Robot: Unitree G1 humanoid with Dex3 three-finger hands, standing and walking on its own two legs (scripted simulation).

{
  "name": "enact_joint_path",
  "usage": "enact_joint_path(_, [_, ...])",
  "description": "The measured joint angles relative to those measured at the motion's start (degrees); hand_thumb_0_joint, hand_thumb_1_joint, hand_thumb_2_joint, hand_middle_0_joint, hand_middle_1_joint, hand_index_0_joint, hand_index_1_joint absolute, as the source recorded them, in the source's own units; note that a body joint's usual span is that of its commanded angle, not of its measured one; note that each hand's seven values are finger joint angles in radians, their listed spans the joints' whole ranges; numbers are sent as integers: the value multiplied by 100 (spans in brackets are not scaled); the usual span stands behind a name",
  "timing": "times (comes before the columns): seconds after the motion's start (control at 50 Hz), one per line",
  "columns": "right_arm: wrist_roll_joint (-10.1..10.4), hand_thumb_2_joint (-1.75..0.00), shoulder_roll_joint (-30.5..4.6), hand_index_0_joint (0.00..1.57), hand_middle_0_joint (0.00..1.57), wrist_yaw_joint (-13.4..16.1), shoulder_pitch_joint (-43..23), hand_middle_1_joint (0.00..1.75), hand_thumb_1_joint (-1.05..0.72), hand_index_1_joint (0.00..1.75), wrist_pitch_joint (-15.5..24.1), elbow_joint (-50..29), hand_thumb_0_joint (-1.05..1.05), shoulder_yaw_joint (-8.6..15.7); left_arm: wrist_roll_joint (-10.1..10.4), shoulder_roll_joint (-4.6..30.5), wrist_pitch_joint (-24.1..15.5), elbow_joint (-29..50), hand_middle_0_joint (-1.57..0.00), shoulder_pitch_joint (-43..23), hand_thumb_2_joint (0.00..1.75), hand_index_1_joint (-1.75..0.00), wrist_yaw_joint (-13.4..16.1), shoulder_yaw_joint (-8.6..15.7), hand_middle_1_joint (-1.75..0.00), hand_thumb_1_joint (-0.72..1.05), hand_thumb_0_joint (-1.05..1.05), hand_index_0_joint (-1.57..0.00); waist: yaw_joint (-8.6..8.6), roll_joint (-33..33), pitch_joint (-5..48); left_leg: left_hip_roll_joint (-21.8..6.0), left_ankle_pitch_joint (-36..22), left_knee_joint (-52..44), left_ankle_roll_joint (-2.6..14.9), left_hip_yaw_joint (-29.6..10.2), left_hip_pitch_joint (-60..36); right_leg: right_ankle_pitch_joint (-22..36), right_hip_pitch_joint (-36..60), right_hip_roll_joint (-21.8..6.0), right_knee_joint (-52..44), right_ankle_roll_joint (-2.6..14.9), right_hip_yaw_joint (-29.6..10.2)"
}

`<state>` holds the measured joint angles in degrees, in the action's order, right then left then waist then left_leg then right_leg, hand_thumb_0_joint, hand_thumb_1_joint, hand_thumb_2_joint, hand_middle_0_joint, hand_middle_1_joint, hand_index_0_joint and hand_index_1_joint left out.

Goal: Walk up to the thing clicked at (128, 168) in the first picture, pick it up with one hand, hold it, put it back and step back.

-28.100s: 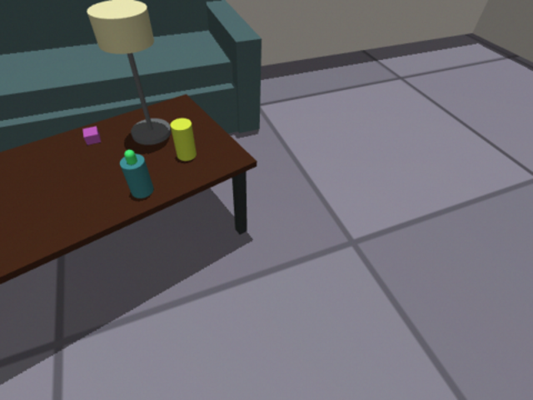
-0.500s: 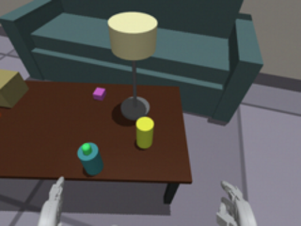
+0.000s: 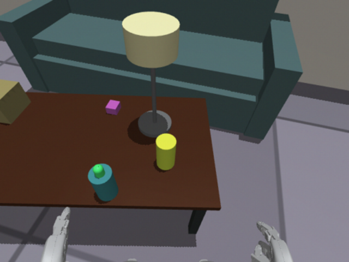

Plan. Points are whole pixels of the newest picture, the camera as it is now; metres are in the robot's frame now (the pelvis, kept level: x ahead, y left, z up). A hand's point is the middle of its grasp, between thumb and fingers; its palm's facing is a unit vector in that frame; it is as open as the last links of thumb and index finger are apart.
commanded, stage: home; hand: left
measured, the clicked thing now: (103, 180) +0.41 +0.22 -0.18
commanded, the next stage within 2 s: stand in 0.26 s
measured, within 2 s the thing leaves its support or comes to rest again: neither
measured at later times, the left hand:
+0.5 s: hand out of the picture +0.12 +0.23 -0.10, palm faces -0.04 -0.92 -0.38, open 16.7 cm
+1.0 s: hand out of the picture +0.04 +0.24 -0.10, palm faces +0.01 -0.94 -0.35, open 7.6 cm
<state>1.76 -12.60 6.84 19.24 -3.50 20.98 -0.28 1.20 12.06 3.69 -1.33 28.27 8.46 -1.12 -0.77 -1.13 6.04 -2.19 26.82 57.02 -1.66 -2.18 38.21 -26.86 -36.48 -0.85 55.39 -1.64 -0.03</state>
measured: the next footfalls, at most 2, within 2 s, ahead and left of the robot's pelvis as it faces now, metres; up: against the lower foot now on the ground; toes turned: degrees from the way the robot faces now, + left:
none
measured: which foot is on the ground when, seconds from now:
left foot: down 0.00-1.00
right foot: down 0.00-1.00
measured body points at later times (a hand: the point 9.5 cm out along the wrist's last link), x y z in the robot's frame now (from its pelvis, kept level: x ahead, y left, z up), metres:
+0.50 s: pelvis +0.00 +0.00 +0.02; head +0.01 -0.01 +0.47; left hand +0.12 +0.28 -0.08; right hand +0.13 -0.29 -0.09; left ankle +0.02 +0.13 -0.68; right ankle +0.01 -0.14 -0.68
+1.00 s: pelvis +0.00 +0.00 +0.06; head -0.01 -0.01 +0.51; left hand +0.04 +0.29 -0.07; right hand +0.06 -0.29 -0.08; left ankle +0.02 +0.13 -0.68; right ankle +0.01 -0.14 -0.68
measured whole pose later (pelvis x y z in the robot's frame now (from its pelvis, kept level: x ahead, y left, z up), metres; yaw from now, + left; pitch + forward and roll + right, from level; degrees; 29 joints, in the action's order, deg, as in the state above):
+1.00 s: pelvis +0.00 +0.00 +0.06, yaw +1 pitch -4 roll +0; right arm -1.5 -17.9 0.2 10.2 0.1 62.5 0.4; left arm -1.3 18.1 -0.3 -63.5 10.3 0.9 -0.1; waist 0.1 -1.3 -3.1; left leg -1.3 12.9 27.4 -1.5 -2.1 10.2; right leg -13.8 -8.6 -2.0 26.8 -1.5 0.9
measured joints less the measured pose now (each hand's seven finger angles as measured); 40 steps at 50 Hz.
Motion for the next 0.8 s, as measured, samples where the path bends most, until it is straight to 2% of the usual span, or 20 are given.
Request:
enact_joint_path(0.28, [-56, -90, 57, 20, 20, 95, -212, 30, -90, 30, 543, 551, 1, -21, -39, -82, 407, -3, -6, -91, 6, -6, 30, 5, -6, -53, -1, -6, -25, -69, 0, -22, -45, -112, -29, -39, -124, 37, 135, 22, -114, 30, 43])
enact_joint_path(0.32, [-382, -90, -11, 20, 20, -59, -426, 30, -90, 30, 615, 931, 1, -9, -350, 61, 116, -625, -5, -429, 6, -6, -156, -37, -6, -54, -1, -6, 25, -20, -260, 5, -78, -207, -13, -8, -408, 42, 387, -6, -150, 58, 18])
enact_joint_path(0.36, [-557, -90, -177, 20, 20, -287, -648, 30, -90, 30, 508, 1408, 1, -30, -517, 274, -94, -1518, -5, -828, 6, -6, -401, -78, -6, -54, -1, -6, 55, 4, -411, 45, -120, -311, 20, 2, -633, 49, 597, -44, -205, 88, 15])
enact_joint_path(0.42, [-544, -90, -365, 20, 20, -525, -798, 30, -90, 30, 402, 1925, 1, 51, -515, 512, -240, -2584, -6, -1158, 6, -7, -634, -24, -6, -54, -1, -7, 78, 59, -541, 94, -170, -470, 44, 40, -905, 57, 830, -96, -284, 83, -16])
enact_joint_path(0.48, [-493, -90, -501, 21, 21, -638, -775, 30, -90, 30, 399, 2258, 1, 180, -470, 663, -313, -3338, -10, -1247, 11, -12, -712, 88, -12, -49, -1, -11, 85, 86, -629, 100, -234, -665, 31, 65, -1146, 114, 1052, -106, -454, 64, -35])
enact_joint_path(0.62, [-459, -90, -678, 20, 20, -659, -660, 30, -90, 30, 366, 2952, 1, 299, -380, 809, -373, -4582, -17, -1321, 46, -24, -708, 227, -24, -15, -1, -17, 90, 76, -795, 83, -453, -1186, 21, 43, -1612, 360, 1553, -94, -1033, 47, 6])
enact_joint_path(0.7, [-430, -90, -669, 20, 20, -645, -665, 30, -90, 30, 334, 3335, 1, 259, -340, 787, -376, -5086, -19, -1392, 66, -27, -703, 223, -27, 12, -1, -19, 111, 49, -862, 74, -633, -1555, 15, 22, -1883, 553, 1848, -87, -1439, 42, 39])
enact_joint_path(0.8, [-387, -90, -595, 20, 20, -634, -737, 30, -90, 30, 329, 3713, 1, 169, -289, 712, -371, -5604, -20, -1493, 81, -29, -706, 169, -29, 49, 0, -20, 104, 25, -896, 80, -906, -2094, 12, 16, -2261, 823, 2236, -96, -1984, 34, 63])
